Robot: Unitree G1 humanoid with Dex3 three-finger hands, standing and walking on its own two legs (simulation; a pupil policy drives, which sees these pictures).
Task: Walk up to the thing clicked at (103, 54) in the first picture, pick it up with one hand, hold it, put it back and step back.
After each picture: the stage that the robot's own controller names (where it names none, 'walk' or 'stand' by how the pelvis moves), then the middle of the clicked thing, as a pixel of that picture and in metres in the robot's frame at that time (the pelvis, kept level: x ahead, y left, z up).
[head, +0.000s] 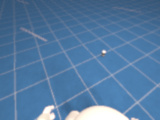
stand; (103, 53) +1.33 -0.27 -0.72
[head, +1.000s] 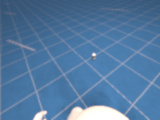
walk; (93, 56) +1.23 +0.06 -0.69
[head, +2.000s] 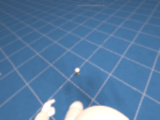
walk; (77, 71) +0.75 +0.26 -0.71
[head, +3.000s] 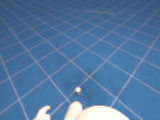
walk; (78, 90) +0.45 +0.19 -0.71
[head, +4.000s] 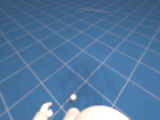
stand; (73, 98) +0.33 +0.19 -0.71
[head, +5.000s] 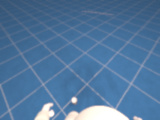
stand; (74, 101) +0.31 +0.18 -0.72
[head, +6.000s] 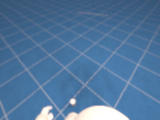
stand; (73, 102) +0.30 +0.19 -0.72
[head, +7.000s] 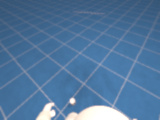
stand; (72, 101) +0.30 +0.21 -0.72
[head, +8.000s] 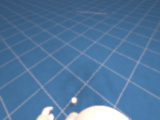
stand; (74, 101) +0.31 +0.19 -0.73
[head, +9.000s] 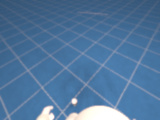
stand; (74, 102) +0.30 +0.19 -0.73
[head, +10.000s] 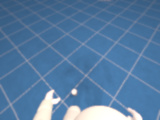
go down; (74, 92) +0.33 +0.18 -0.71
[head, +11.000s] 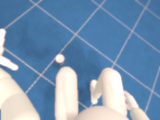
go down; (60, 60) +0.41 +0.21 -0.29
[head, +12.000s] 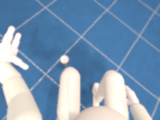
close in; (64, 60) +0.41 +0.20 -0.29
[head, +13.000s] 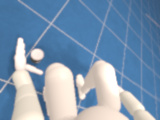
close in; (36, 56) +0.40 +0.24 -0.22
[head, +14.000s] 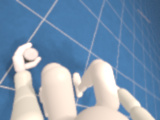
close; (30, 56) +0.39 +0.25 -0.23
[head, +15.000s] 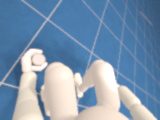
lift; (37, 60) +0.36 +0.22 -0.23
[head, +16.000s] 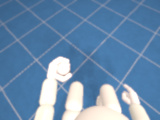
lift; (64, 71) +0.31 +0.19 +0.00
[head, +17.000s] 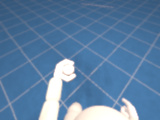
hold; (69, 73) +0.31 +0.16 +0.03
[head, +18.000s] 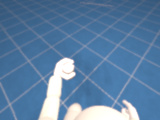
hold; (69, 71) +0.33 +0.17 +0.02
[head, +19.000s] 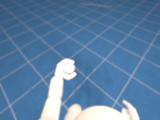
hold; (69, 72) +0.33 +0.16 +0.01
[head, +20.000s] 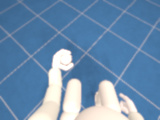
crouch; (67, 62) +0.39 +0.17 -0.06
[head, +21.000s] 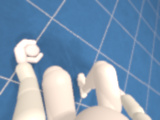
lower; (33, 53) +0.41 +0.25 -0.22
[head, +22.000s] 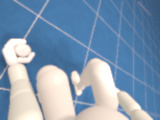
lower; (22, 52) +0.42 +0.26 -0.23
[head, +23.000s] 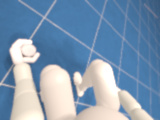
lower; (28, 52) +0.41 +0.26 -0.22
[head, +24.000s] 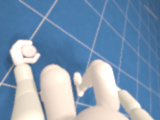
lower; (29, 53) +0.41 +0.26 -0.23
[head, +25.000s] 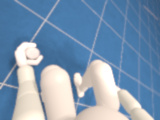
loosen; (32, 55) +0.40 +0.24 -0.22
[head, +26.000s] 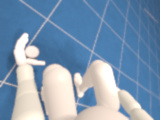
withdraw; (31, 54) +0.41 +0.25 -0.23
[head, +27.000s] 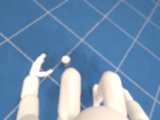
walk; (65, 61) +0.42 +0.21 -0.30
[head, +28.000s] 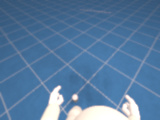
stand; (75, 98) +0.35 +0.16 -0.65
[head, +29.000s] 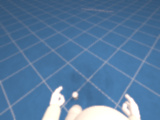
stand; (75, 96) +0.37 +0.18 -0.67
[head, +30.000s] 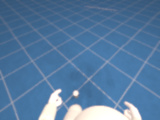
stand; (76, 94) +0.36 +0.17 -0.68
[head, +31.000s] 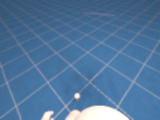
walk; (77, 97) +0.38 +0.17 -0.72
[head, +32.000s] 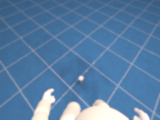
walk; (81, 79) +0.49 +0.09 -0.70
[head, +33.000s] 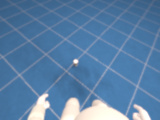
walk; (75, 63) +0.75 +0.19 -0.70
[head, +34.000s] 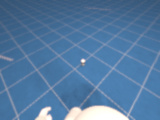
stand; (83, 62) +1.00 +0.18 -0.70
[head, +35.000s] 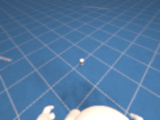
stand; (81, 62) +1.01 +0.18 -0.72
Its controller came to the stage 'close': yes
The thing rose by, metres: 0.74
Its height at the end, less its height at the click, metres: +0.00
